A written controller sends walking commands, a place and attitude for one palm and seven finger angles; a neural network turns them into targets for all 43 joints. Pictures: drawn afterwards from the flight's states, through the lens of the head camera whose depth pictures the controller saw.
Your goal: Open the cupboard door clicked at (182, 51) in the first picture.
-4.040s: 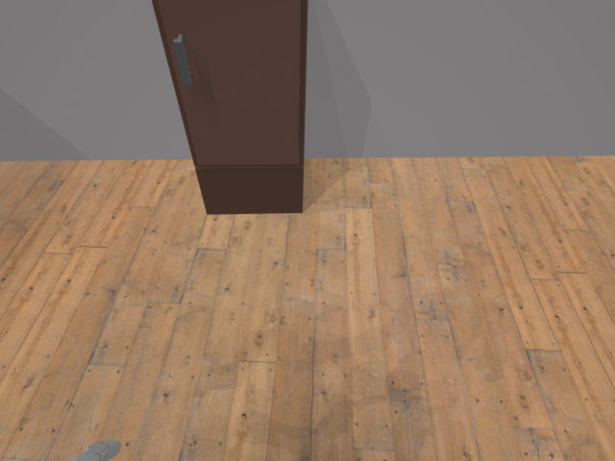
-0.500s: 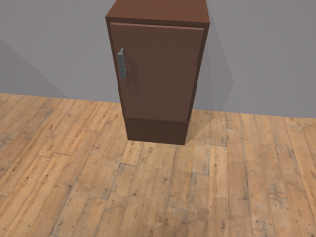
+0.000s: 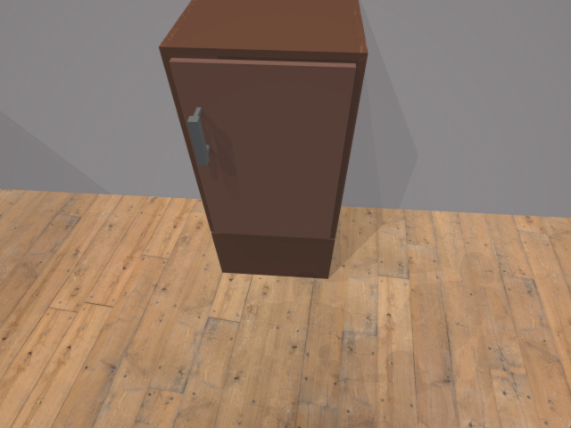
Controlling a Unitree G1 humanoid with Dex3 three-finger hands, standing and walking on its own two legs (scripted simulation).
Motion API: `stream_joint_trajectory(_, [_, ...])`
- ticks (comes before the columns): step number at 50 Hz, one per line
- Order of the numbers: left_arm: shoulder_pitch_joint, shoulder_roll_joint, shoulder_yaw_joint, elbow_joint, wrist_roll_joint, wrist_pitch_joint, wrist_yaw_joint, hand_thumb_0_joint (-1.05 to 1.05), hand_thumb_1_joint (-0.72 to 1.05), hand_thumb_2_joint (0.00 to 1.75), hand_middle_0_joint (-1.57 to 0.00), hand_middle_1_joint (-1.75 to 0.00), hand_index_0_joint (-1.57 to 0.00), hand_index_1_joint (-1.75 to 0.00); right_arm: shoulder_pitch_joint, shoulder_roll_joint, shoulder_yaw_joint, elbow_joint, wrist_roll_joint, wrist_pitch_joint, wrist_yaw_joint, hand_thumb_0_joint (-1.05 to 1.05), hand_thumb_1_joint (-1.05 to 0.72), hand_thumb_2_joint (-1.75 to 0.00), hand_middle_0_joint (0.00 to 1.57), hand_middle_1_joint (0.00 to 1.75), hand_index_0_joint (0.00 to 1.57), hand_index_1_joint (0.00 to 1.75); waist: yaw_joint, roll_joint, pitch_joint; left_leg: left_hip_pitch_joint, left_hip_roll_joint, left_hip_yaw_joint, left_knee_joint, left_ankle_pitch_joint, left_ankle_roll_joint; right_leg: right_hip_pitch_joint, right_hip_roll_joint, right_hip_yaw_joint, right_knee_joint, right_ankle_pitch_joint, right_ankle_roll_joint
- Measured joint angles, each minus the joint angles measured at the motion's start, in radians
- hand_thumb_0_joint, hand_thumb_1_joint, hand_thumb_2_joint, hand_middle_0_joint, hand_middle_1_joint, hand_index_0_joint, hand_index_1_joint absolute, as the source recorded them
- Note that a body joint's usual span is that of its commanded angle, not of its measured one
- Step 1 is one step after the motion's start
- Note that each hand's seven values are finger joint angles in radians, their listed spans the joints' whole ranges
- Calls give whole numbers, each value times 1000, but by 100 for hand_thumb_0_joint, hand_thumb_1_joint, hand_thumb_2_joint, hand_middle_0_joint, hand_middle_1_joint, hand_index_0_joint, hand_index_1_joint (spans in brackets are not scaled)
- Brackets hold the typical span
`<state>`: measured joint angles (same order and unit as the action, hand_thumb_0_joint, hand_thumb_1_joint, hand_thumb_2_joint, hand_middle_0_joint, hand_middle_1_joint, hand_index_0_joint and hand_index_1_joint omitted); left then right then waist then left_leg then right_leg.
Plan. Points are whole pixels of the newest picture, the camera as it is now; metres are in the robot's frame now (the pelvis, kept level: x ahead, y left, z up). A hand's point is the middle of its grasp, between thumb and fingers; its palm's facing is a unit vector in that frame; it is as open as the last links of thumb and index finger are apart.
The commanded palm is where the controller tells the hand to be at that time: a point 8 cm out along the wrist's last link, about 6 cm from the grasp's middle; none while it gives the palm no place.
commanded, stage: take the last steps up to it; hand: left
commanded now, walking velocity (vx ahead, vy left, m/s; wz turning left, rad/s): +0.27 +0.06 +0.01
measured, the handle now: (200, 136) +0.74 +0.24 -0.04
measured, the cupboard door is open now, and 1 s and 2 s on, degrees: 0 0 0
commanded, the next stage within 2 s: come to a stop and stand still in 0.32 s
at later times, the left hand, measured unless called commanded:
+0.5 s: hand (147, 415) +0.17 +0.24 -0.17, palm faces +0.04 -0.99 -0.16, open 7.4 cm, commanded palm none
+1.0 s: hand (152, 366) +0.25 +0.26 -0.18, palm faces +0.03 -0.98 -0.21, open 7.4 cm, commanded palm none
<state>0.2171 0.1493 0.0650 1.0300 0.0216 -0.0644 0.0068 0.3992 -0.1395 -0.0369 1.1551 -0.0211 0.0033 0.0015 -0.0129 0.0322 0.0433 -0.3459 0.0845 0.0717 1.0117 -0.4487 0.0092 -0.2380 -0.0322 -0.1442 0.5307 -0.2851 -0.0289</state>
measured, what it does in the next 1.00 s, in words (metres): walks ahead: left foot, then right foot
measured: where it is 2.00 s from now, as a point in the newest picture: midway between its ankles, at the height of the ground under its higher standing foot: outside the picture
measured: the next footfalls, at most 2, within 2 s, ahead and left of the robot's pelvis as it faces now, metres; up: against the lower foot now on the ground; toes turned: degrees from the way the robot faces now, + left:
left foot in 0.26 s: +0.21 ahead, +0.15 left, +0.00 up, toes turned +10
right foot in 0.64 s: +0.24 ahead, -0.03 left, +0.00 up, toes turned -1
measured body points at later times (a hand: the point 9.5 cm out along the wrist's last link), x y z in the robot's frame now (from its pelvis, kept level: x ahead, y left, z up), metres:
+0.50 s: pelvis +0.16 +0.07 +0.01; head +0.18 +0.09 +0.46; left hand +0.17 +0.29 -0.16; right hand +0.21 -0.17 -0.13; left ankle +0.17 +0.15 -0.73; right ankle +0.15 -0.06 -0.68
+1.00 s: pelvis +0.16 +0.08 -0.01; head +0.18 +0.09 +0.44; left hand +0.25 +0.31 -0.16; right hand +0.21 -0.16 -0.16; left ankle +0.15 +0.19 -0.74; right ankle +0.23 -0.06 -0.73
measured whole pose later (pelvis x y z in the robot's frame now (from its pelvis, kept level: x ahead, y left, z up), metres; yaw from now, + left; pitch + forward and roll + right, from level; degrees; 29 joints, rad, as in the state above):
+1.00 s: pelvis +0.16 +0.08 -0.01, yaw +0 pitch -1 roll +0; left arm 0.15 0.17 0.03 0.97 0.02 0.04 0.06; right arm 0.22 -0.17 -0.05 0.97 -0.01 0.03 -0.02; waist -0.01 -0.03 0.07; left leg -0.25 0.02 0.09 0.64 -0.36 0.01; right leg -0.38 -0.09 -0.08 0.64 -0.23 0.01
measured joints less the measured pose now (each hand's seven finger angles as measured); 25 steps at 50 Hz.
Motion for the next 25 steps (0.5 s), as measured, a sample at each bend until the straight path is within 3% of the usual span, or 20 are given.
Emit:
stream_joint_trajectory(3, [48,4,-5,26,6,2,8,0,93,90,-20,-30,-20,-29,-63,-23,-13,-38,-4,-1,5,1,-91,-89,20,30,20,30,5,-6,-16,-101,18,17,9,78,-11,63,-1,-6,-81,17,11])
stream_joint_trajectory(7, [104,4,-16,70,10,7,5,0,92,90,-20,-30,-20,-29,-152,-43,-22,-100,-2,-11,17,1,-91,-89,19,30,20,30,15,-19,-21,-149,34,33,-155,167,-23,126,-7,-7,-142,13,29])
stream_joint_trajectory(13, [166,7,-17,110,9,23,-2,1,91,90,-20,-30,-20,-29,-243,-57,-12,-158,-1,-38,26,1,-91,-90,19,30,20,30,49,-44,-5,-55,16,56,-414,236,-13,181,-30,-4,-78,-88,78])
stream_joint_trajectory(16, [161,17,-15,116,3,48,-3,1,91,90,-20,-30,-20,-29,-265,-45,-3,-172,-8,-61,11,1,-91,-89,19,30,20,30,53,-75,15,-41,-6,85,-372,221,40,66,-50,50,243,-219,47])
stream_joint_trajectory(19, [129,25,-12,110,3,55,-6,1,91,90,-20,-30,-20,-29,-255,-23,10,-168,-5,-63,-5,0,-91,-89,19,30,20,30,48,-82,18,14,-20,108,-421,198,43,-90,-41,75,535,-186,27])
stream_joint_trajectory(22, [88,28,-11,83,5,52,-6,1,91,90,-20,-30,-20,-29,-224,-4,9,-148,3,-67,-22,0,-92,-89,19,30,20,30,42,-81,11,81,-41,126,-517,221,49,-181,-50,66,551,-122,37])
stream_joint_trajectory(25, [44,24,-16,56,3,54,4,1,91,90,-19,-30,-19,-29,-195,-15,8,-124,3,-63,-33,-1,-95,-89,20,30,21,30,26,-74,7,132,-57,131,-580,232,52,-203,-51,63,417,-76,51])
